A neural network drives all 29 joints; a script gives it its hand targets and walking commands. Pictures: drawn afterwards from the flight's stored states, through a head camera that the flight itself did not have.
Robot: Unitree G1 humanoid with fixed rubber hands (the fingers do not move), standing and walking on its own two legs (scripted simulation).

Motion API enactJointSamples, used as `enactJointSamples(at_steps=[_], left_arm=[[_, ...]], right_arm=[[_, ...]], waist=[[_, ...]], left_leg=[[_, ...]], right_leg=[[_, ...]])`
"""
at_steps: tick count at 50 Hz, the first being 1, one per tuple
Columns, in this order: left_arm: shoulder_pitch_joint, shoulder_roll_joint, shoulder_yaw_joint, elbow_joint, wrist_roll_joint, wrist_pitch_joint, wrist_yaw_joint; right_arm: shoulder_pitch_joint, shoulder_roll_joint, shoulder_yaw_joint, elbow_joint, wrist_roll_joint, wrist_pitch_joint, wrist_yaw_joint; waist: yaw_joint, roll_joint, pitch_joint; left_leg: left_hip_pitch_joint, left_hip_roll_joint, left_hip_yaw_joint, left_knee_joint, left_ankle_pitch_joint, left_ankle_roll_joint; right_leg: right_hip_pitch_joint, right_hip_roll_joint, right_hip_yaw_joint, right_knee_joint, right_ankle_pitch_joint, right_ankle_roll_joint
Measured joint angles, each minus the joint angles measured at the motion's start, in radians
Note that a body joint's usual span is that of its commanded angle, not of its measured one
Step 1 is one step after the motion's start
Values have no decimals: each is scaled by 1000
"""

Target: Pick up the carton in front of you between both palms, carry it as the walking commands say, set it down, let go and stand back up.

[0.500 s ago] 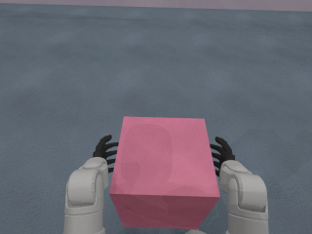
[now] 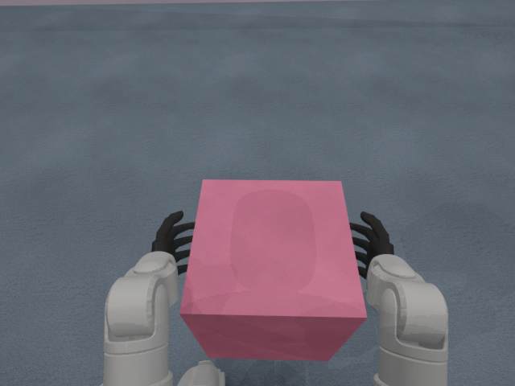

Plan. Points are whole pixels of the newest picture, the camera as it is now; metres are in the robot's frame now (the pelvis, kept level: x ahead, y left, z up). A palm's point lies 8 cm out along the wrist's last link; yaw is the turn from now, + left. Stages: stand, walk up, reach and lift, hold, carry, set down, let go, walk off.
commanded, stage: carry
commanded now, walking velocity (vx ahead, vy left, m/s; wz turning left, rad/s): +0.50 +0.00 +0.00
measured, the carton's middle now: (269, 276) +0.28 +0.00 +0.00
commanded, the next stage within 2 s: hold in 1.88 s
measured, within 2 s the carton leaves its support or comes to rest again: neither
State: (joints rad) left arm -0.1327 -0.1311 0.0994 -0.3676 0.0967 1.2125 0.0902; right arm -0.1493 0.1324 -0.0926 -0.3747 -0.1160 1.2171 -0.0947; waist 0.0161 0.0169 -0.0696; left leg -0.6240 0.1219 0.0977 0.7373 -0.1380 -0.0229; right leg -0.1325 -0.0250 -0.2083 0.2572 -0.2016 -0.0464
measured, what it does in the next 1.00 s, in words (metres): walks ahead: left foot, then right foot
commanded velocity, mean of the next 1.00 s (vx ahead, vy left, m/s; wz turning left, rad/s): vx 0.03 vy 0.00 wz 0.00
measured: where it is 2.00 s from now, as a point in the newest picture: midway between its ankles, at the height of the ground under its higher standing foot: (265, 372)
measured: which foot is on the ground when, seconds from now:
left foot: up 0.00-0.14, down 0.16-1.00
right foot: down 0.00-0.18, up 0.20-0.46, down 0.48-1.00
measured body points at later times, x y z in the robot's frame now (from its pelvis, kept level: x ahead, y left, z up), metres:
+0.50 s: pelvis +0.26 +0.04 -0.01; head +0.27 +0.04 +0.44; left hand +0.54 +0.18 +0.05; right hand +0.53 -0.13 +0.06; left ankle +0.26 +0.12 -0.75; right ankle +0.31 -0.08 -0.75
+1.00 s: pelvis +0.33 +0.02 -0.02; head +0.31 +0.02 +0.43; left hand +0.60 +0.17 +0.04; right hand +0.60 -0.13 +0.04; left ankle +0.26 +0.12 -0.75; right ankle +0.31 -0.08 -0.75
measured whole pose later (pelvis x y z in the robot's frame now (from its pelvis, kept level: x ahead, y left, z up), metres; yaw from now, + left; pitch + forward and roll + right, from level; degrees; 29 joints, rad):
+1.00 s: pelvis +0.33 +0.02 -0.02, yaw +0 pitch +4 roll +0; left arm -0.14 -0.13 0.10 -0.24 0.13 1.18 0.08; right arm -0.14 0.13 -0.10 -0.24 -0.14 1.17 -0.08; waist 0.01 0.01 -0.12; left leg -0.21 0.07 0.17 0.55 -0.39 -0.01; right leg -0.31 -0.06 -0.17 0.58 -0.32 -0.01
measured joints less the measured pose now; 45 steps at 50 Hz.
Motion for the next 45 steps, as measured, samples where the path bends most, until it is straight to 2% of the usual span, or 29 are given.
enactJointSamples(at_steps=[4, 7, 8, 9, 10, 11, 12, 13, 14, 16, 20, 23, 24, 25, 27, 31, 37, 45], left_arm=[[-8, -1, -8, -10, 4, 6, -2], [-14, -1, -12, 8, 16, 16, -3], [-15, -1, -11, 14, 20, 20, -4], [-21, 2, -3, 27, 22, 18, -5], [-30, 5, 11, 46, 23, 15, -6], [-36, 6, 22, 62, 26, 14, -6], [-38, 4, 30, 76, 29, 12, -7], [-35, -1, 35, 84, 33, 10, -7], [-29, -4, 33, 87, 37, 8, -7], [-17, -1, 18, 84, 35, 4, -4], [-3, 0, -5, 46, 27, -14, 1], [8, 1, -15, 6, 23, -21, 2], [10, 1, -16, -6, 22, -19, 3], [14, 1, -19, -9, 21, -22, 4], [13, 1, -21, -5, 20, -15, 4], [-16, -1, -6, 31, 23, 3, -3], [-34, -3, 12, 103, 34, 14, -9], [-24, -2, 10, 99, 34, 5, -9]], right_arm=[[6, -1, -5, -23, 2, 4, 0], [4, -1, -12, -5, 1, 10, 2], [-2, 0, -14, 7, 0, 12, 4], [-9, 1, -11, 33, -3, 3, 6], [-20, 3, -7, 67, -8, -11, 8], [-32, 4, -6, 100, -11, -22, 7], [-37, 5, -7, 124, -12, -29, 8], [-36, 5, -8, 137, -10, -33, 8], [-30, 5, -10, 141, -8, -36, 8], [-10, 2, -9, 132, -3, -41, 9], [17, -1, -6, 78, 7, -58, 9], [28, -2, 0, 37, 12, -65, 9], [29, -2, 3, 27, 13, -64, 9], [28, -3, 1, 23, 14, -63, 9], [25, -2, -2, 18, 11, -46, 8], [-1, 0, -13, 37, -3, -14, 8], [-27, 3, -24, 107, -19, 6, 9], [-19, 2, -18, 111, -18, -7, 10]], waist=[[-6, -4, -28], [-6, -13, -47], [-6, -12, -49], [-12, -32, -51], [-17, -54, -43], [-20, -62, -32], [-20, -62, -18], [-20, -59, -4], [-19, -55, 9], [-20, -50, 32], [-22, -48, 64], [-20, -53, 62], [-19, -58, 54], [-19, -45, 43], [-23, -16, 13], [-24, 10, -50], [-18, 1, -91], [-11, -9, -60]], left_leg=[[33, -21, 40, -168, 80, 15], [110, -48, 85, -276, 124, 30], [151, -56, 106, -316, 152, 33], [165, -71, 122, -303, 121, 73], [162, -82, 134, -262, 78, 97], [163, -83, 140, -238, 42, 109], [174, -80, 142, -238, 21, 113], [192, -77, 142, -254, 22, 96], [214, -76, 143, -278, 23, 90], [258, -80, 142, -331, 24, 97], [320, -87, 135, -371, 5, 94], [354, -94, 133, -333, -51, 80], [363, -99, 134, -308, -78, 74], [371, -92, 129, -284, -105, 67], [394, -79, 119, -269, -137, 61], [417, -64, 103, -252, -183, 36], [426, -56, 86, -223, -215, 13], [418, -54, 77, -203, -245, 13]], right_leg=[[102, -6, 5, -23, -72, 35], [164, -20, 14, 27, -165, 69], [168, -27, 15, 88, -213, 81], [142, -54, 17, 190, -262, 89], [85, -76, 43, 338, -268, 93], [11, -69, 82, 497, -282, 96], [-62, -53, 112, 630, -300, 93], [-126, -37, 127, 717, -309, 87], [-177, -29, 132, 748, -302, 81], [-242, -27, 126, 670, -274, 75], [-283, -32, 113, 396, -182, 69], [-249, -47, 82, 214, 14, 69], [-227, -56, 73, 172, 90, 63], [-214, -53, 65, 177, 107, 48], [-190, -44, 53, 198, 50, 37], [-164, -34, 39, 223, -26, 37], [-156, -31, 34, 262, -76, 37], [-172, -33, 35, 303, -111, 34]])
